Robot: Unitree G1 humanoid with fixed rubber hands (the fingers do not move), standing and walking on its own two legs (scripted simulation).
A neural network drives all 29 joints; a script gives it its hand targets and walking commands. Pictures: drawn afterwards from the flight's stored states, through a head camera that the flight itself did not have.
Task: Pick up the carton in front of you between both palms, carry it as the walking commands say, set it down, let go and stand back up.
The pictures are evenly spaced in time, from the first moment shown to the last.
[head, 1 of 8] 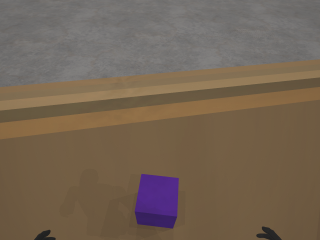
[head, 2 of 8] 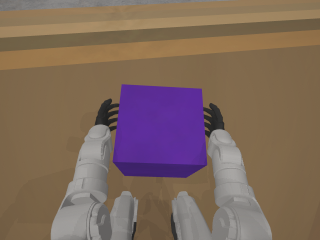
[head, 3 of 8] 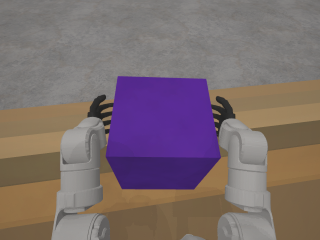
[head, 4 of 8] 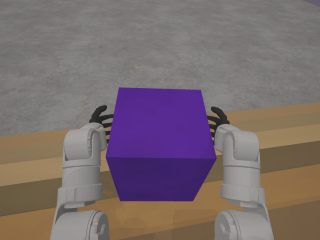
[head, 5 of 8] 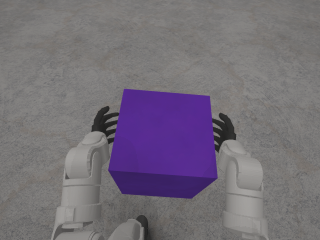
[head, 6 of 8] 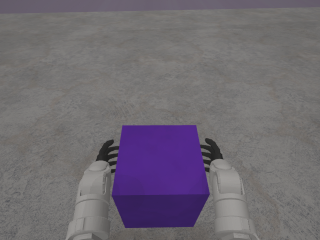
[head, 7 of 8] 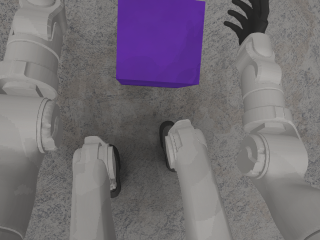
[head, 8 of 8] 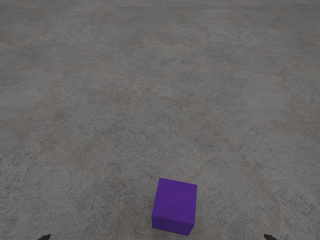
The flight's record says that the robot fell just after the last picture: no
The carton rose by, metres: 0.70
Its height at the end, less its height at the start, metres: -0.68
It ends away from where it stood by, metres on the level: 4.01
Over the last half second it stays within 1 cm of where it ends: yes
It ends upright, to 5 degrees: yes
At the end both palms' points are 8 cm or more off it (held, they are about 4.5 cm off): yes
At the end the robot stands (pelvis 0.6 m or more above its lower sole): yes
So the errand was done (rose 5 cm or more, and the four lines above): yes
